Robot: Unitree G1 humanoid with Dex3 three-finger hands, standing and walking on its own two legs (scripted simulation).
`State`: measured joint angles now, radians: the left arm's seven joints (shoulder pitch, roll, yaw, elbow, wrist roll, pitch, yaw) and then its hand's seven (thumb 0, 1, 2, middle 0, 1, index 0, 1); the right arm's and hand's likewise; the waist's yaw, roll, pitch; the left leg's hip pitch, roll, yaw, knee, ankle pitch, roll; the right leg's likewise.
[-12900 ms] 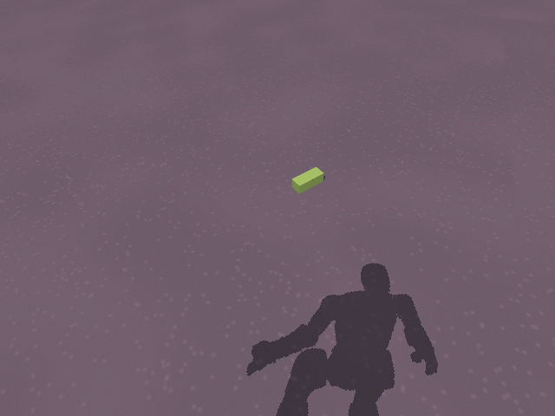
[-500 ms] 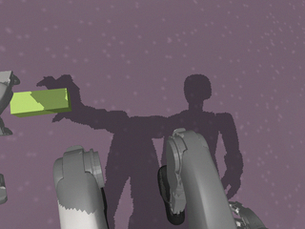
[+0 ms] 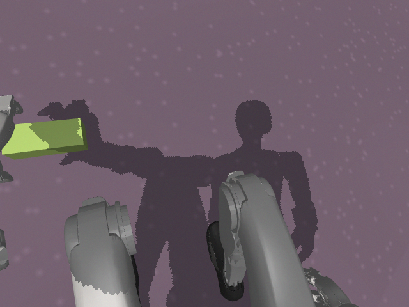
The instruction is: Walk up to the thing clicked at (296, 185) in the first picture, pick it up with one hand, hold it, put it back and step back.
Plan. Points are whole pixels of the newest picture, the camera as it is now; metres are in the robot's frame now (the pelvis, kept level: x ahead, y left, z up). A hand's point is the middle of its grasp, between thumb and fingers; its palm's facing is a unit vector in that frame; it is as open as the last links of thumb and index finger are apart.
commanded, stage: rise first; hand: left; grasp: from above
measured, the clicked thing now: (47, 138) +0.48 +0.30 -0.29
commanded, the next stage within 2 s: approach in 1.00 s
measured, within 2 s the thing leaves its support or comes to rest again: neither
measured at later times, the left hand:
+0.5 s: hand out of the picture +0.43 +0.35 -0.18, palm faces -0.46 -0.06 -0.89, open 14.2 cm
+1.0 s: hand out of the picture +0.44 +0.35 -0.16, palm faces -0.46 -0.06 -0.89, open 14.2 cm
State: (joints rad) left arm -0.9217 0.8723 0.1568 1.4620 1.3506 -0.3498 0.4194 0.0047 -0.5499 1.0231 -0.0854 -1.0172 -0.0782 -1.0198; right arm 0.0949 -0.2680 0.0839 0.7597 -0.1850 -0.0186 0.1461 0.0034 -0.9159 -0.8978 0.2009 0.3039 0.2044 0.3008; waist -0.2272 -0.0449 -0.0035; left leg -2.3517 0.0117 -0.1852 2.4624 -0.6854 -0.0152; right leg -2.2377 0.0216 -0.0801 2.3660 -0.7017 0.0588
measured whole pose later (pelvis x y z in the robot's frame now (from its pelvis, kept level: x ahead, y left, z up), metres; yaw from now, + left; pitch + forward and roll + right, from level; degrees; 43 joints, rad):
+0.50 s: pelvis +0.00 +0.00 +0.00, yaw +0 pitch +32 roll -10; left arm -0.91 0.89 0.15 1.43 1.33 -0.34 0.40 0.00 -0.56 1.03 -0.09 -1.02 -0.08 -1.03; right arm 0.11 -0.27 0.10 0.75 -0.18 -0.02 0.15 0.00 -0.92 -0.90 0.20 0.30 0.20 0.30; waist -0.23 -0.04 0.00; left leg -2.36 0.01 -0.19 2.47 -0.69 -0.01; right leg -2.24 0.02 -0.09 2.36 -0.71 0.06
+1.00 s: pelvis +0.00 +0.00 +0.00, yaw +0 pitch +32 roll -10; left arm -0.95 0.90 0.13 1.46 1.34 -0.35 0.38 0.00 -0.57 1.04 -0.09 -1.02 -0.07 -1.03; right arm 0.11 -0.28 0.11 0.74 -0.17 -0.02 0.15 0.00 -0.92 -0.90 0.20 0.30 0.20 0.30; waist -0.24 -0.03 0.00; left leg -2.35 0.01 -0.19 2.46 -0.67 -0.02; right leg -2.24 0.02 -0.09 2.36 -0.69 0.06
